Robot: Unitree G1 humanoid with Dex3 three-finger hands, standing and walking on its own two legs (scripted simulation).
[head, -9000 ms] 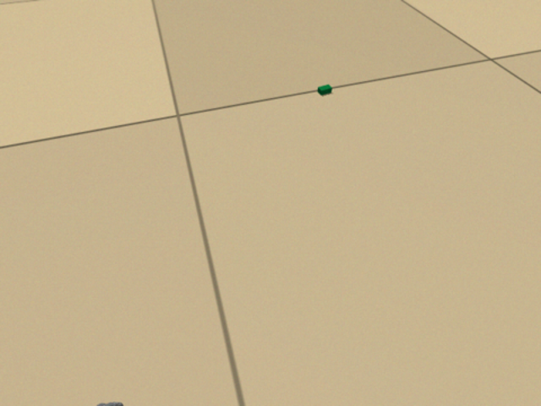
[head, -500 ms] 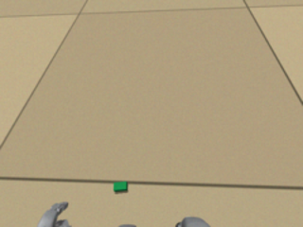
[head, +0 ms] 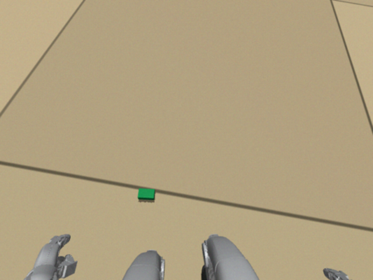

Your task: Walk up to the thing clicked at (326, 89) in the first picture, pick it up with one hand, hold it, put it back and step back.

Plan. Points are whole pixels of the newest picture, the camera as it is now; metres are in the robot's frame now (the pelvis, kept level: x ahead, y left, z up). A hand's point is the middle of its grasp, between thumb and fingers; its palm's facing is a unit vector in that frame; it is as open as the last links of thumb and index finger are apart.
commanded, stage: walk up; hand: left
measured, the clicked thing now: (146, 194) +0.49 +0.16 -0.73
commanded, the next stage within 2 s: stand in 0.92 s
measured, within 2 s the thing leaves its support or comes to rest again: neither
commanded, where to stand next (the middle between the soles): +0.06 -0.03 m, yaw -2 degrees
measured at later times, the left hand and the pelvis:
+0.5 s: hand out of the picture +0.02 +0.25 -0.11, palm faces -0.05 -0.87 -0.49, open 7.3 cm; pelvis -0.01 -0.05 +0.01, yaw -3 degrees
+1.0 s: hand out of the picture +0.11 +0.21 -0.14, palm faces +0.01 -0.94 -0.34, open 7.3 cm; pelvis +0.04 -0.05 +0.02, yaw +1 degrees
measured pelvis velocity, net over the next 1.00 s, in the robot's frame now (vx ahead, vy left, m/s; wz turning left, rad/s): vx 0.04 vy -0.05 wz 0.02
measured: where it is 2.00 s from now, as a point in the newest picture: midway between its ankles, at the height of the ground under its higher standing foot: outside the picture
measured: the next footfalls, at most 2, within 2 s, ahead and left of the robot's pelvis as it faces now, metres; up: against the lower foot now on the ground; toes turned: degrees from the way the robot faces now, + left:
right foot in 0.44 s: +0.08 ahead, -0.18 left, +0.00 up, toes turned -1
left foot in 0.90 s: +0.10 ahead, +0.08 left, +0.00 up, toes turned +0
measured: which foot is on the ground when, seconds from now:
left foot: down 0.00-0.44, up 0.46-0.88, down 0.90-1.00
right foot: up 0.00-0.42, down 0.44-1.00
